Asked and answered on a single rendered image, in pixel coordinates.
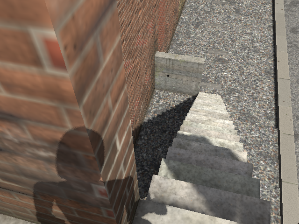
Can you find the stairs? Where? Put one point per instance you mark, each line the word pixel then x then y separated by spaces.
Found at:
pixel 206 170

